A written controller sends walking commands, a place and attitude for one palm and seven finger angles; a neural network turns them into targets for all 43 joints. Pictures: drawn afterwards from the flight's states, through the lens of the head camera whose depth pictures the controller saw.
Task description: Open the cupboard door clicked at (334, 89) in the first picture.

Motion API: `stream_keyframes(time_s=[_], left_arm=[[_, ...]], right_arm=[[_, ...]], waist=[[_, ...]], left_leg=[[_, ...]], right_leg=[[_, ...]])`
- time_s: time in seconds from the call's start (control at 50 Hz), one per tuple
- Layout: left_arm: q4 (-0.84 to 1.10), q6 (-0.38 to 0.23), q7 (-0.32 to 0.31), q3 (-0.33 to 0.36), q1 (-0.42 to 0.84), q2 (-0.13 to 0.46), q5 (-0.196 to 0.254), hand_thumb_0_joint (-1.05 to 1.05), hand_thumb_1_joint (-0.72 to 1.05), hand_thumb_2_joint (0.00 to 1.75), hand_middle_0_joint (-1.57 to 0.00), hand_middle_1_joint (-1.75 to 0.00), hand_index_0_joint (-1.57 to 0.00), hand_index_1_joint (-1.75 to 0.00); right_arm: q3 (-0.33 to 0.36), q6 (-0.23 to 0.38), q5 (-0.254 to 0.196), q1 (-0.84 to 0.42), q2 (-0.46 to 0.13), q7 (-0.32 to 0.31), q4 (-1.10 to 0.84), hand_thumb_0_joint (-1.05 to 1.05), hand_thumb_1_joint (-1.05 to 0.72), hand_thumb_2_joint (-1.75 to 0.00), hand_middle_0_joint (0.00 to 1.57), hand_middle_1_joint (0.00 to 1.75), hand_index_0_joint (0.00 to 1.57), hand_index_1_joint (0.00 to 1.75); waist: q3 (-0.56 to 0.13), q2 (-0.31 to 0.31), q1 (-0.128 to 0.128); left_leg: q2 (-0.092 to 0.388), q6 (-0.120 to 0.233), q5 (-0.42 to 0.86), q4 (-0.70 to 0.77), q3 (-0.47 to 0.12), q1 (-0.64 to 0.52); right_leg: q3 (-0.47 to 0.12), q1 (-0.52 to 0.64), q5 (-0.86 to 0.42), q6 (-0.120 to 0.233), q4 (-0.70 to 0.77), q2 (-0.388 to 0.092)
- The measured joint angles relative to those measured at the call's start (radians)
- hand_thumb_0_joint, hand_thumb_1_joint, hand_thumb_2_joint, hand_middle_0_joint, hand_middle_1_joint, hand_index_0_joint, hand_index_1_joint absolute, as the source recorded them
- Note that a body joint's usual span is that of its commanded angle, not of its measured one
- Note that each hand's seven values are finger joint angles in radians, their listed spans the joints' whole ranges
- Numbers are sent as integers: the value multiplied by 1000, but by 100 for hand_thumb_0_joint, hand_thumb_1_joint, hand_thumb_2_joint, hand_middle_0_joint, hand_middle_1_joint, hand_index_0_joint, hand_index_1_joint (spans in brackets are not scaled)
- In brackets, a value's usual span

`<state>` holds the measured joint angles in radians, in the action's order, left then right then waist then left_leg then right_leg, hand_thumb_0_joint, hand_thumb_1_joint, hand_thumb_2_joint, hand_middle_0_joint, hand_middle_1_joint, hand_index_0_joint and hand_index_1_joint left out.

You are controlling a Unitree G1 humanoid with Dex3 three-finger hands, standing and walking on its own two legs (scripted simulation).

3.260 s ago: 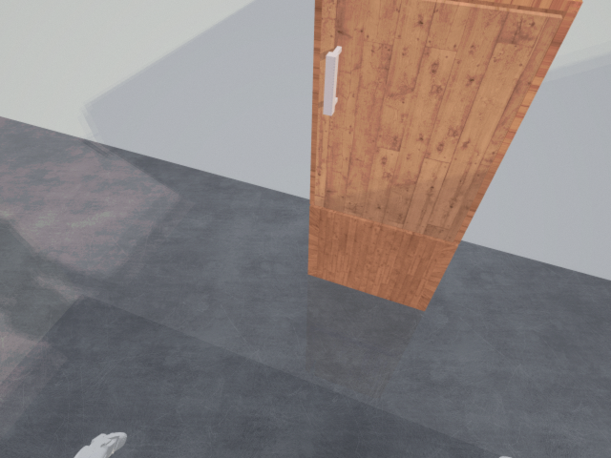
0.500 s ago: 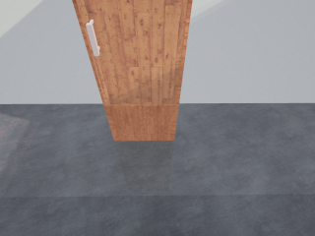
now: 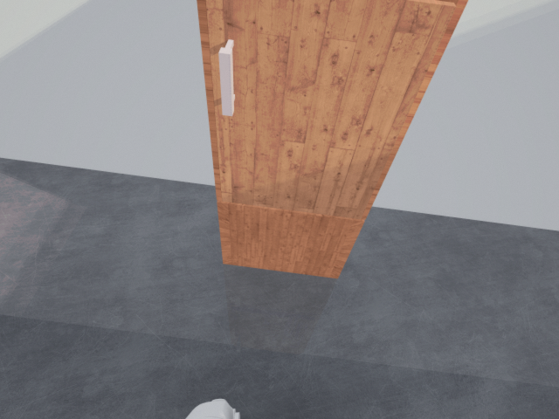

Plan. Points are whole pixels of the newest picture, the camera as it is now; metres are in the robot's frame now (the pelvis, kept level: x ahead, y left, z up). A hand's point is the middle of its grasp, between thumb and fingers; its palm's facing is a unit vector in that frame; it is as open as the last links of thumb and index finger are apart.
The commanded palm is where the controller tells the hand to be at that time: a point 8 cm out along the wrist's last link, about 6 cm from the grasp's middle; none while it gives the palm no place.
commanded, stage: take the last steps up to it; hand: left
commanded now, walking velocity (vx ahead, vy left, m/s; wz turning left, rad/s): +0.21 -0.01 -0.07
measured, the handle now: (229, 78) +0.69 +0.17 +0.10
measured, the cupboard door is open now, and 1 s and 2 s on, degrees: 0 0 0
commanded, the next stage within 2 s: come to a stop and stand still in 0.18 s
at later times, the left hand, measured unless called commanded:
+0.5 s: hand (190, 365) +0.21 +0.16 -0.15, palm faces +0.00 -0.97 -0.23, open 7.2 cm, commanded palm none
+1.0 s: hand out of the picture +0.08 +0.25 -0.16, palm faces +0.08 -0.98 -0.17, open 7.4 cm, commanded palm none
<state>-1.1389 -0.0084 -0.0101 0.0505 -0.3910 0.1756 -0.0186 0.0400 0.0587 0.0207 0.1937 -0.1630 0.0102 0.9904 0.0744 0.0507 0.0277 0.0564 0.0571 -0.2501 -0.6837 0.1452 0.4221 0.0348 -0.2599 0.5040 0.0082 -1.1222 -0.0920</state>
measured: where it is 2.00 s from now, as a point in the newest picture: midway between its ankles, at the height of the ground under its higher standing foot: outside the picture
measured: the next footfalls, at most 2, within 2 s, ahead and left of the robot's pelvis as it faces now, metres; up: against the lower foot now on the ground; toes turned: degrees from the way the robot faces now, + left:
right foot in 0.40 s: +0.23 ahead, -0.12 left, +0.00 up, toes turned -8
left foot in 0.78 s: +0.14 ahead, +0.15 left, +0.00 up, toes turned +3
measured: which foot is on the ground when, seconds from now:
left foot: down 0.00-0.42, up 0.44-0.76, down 0.78-1.00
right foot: up 0.00-0.38, down 0.40-0.78, up 0.80-1.00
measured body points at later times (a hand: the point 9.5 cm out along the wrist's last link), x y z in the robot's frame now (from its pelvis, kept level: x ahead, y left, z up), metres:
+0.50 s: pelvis +0.13 -0.01 +0.01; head +0.16 -0.03 +0.46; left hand +0.21 +0.21 -0.13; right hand +0.09 -0.21 -0.16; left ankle +0.09 +0.10 -0.71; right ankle +0.19 -0.11 -0.72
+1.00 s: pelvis +0.08 +0.06 +0.03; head +0.08 +0.09 +0.48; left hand +0.08 +0.30 -0.14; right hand +0.11 -0.17 -0.11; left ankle +0.10 +0.15 -0.72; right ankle +0.07 -0.09 -0.65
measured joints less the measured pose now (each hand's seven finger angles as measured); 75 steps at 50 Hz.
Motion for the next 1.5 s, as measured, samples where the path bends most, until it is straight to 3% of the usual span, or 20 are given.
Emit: stream_keyframes(time_s=[0.04, 0.08, 0.22, 0.34, 0.4, 0.48, 0.56, 0.64, 0.7, 0.76, 0.8, 0.86, 0.94, 1.04, 1.14, 1.24, 1.3, 1.36, 1.42, 1.5], left_arm=[[18, -4, 4, 7, 37, 9, -4, 1, 91, 90, -20, -30, -20, -30], [42, -9, 7, 11, 72, 13, -8, 1, 91, 90, -20, -30, -20, -30], [109, 4, 5, 15, 153, -3, -14, 0, 92, 90, -20, -29, -20, -30], [120, 13, 2, 6, 189, -22, -11, 0, 93, 90, -20, -29, -20, -30], [121, -7, -10, -4, 197, -26, -9, 0, 93, 90, -20, -29, -20, -30], [107, -17, -26, -21, 220, -43, -2, -1, 94, 90, -20, -30, -20, -30], [122, -6, -41, -11, 262, -42, -4, -1, 94, 90, -21, -30, -20, -30], [136, 17, -43, -2, 274, -34, -10, -1, 94, 90, -21, -30, -20, -30], [138, 33, -39, 4, 263, -20, -17, -1, 93, 90, -21, -30, -20, -30], [135, 46, -33, 11, 241, 1, -17, 0, 92, 90, -21, -30, -20, -30], [126, 59, -30, 15, 226, 19, -8, 0, 92, 90, -21, -30, -20, -30], [101, 77, -23, 18, 189, 34, -6, 0, 91, 90, -20, -30, -20, -30], [81, 69, -4, 22, 134, 43, -10, 0, 91, 90, -20, -30, -20, -30], [55, 74, 5, 24, 71, 48, -12, 0, 91, 90, -20, -29, -20, -30], [38, 88, 7, 16, 59, 39, -10, 0, 91, 90, -20, -29, -20, -30], [37, 65, 6, -6, 92, 4, -3, 1, 91, 90, -20, -29, -20, -30], [40, 30, 1, -18, 106, -19, -1, 0, 91, 90, -20, -29, -20, -30], [31, 17, -14, -26, 107, -47, -6, 1, 93, 90, -20, -30, -20, -30], [34, 0, -17, -28, 88, -56, -1, 1, 94, 90, -20, -30, -20, -30], [33, -7, -21, -34, 88, -75, 1, 1, 93, 90, -21, -30, -20, -30]], right_arm=[[-4, 1, -2, 8, 15, -14, 12, 0, -91, -90, 20, 30, 20, 30], [0, 10, -5, 24, 16, -28, 25, 0, -94, -90, 20, 30, 20, 30], [-9, 4, -4, 101, 29, -27, 78, 0, -93, -90, 20, 30, 20, 30], [-14, -8, 2, 150, 51, -27, 113, 0, -92, -90, 20, 30, 20, 30], [-22, -18, -2, 166, 64, -31, 135, 1, -91, -90, 20, 30, 20, 30], [-14, -51, -20, 141, 58, -36, 140, 1, -91, -90, 20, 30, 20, 30], [-2, -88, -22, 88, 48, -42, 119, 1, -91, -90, 20, 30, 20, 30], [17, -111, -17, 27, 12, -38, 79, 1, -91, -90, 20, 30, 20, 30], [25, -109, -14, -4, -12, -30, 44, 1, -91, -90, 20, 30, 20, 30], [22, -87, -13, -6, -24, -25, 16, 0, -91, -90, 20, 30, 20, 30], [18, -69, -8, 4, -17, -26, 13, 0, -91, -90, 20, 30, 20, 30], [-2, -69, 4, 36, 7, -31, 20, 0, -91, -90, 20, 30, 20, 30], [-17, -68, 6, 74, 32, -47, 41, 1, -92, -90, 20, 30, 20, 30], [-15, -54, 1, 95, 42, -55, 49, 1, -93, -90, 20, 30, 21, 30], [-10, -53, 3, 113, 45, -56, 67, 1, -92, -90, 20, 30, 21, 30], [-3, -63, 5, 137, 30, -46, 106, 1, -91, -90, 20, 30, 20, 30], [0, -70, -4, 160, 21, -39, 134, 1, -91, -90, 20, 30, 20, 30], [-2, -88, -7, 176, 8, -31, 158, 1, -91, -90, 20, 30, 20, 30], [-5, -91, -4, 170, 6, -24, 159, 1, -91, -90, 20, 30, 20, 30], [-4, -86, -9, 131, 0, -24, 136, 1, -91, -90, 20, 30, 20, 30]], waist=[[-6, 3, -1], [-18, 5, -5], [-64, -4, -16], [-56, -29, -42], [-44, -33, -45], [-22, -81, -66], [19, -70, -45], [37, -59, -24], [28, -48, -18], [4, -29, -14], [-11, -2, -13], [-49, 11, -15], [-87, 7, -11], [-86, 14, -15], [-62, 9, -36], [-50, -21, -59], [-57, -31, -52], [-72, -74, -44], [-82, -75, -26], [-56, -85, -21]], left_leg=[[-17, 0, 17, 75, 16, -59], [-39, 9, 39, 155, 27, -115], [-89, 19, 51, 314, 47, -257], [-92, 1, -9, 306, 54, -317], [-77, -24, -80, 219, 52, -307], [-32, -65, -169, 103, -12, -246], [-38, -84, -289, -138, -80, -123], [-42, -96, -273, -274, -117, -36], [-33, -99, -233, -214, -117, -41], [-25, -92, -134, -13, -108, -120], [-40, -55, -64, 49, -95, -147], [-49, -26, -51, 102, -87, -176], [-50, -19, 28, 243, -90, -221], [-52, -14, 81, 332, -65, -241], [-39, -21, 95, 342, -55, -228], [-24, -44, 88, 311, -62, -204], [-24, -66, 53, 243, -61, -178], [-14, -66, -91, 140, -90, -151], [-21, -66, -97, 53, -97, -118], [-20, -82, -97, -19, -103, -78]], right_leg=[[10, -109, -92, 10, -107, 2], [22, -189, -156, 7, -107, -1], [36, -285, -251, -13, 112, -10], [35, -199, -249, -13, 379, -7], [35, -99, -359, -9, 559, 8], [76, -87, -288, 27, 549, 44], [95, -81, -303, 36, 567, 38], [96, -85, -337, 22, 593, 26], [90, -99, -358, 5, 598, 15], [80, -123, -361, -17, 570, 4], [52, -149, -281, -26, 505, -5], [-24, -169, -146, -22, 381, 42], [-62, -183, -191, -33, 196, 86], [-66, -162, -215, -51, 136, 87], [-41, -106, -147, -49, 250, 63], [-7, -11, -104, -26, 474, 53], [7, 74, -213, -13, 658, 51], [26, 101, -220, 8, 669, 74], [20, 130, -228, 21, 713, 77], [26, 148, -234, 26, 733, 81]])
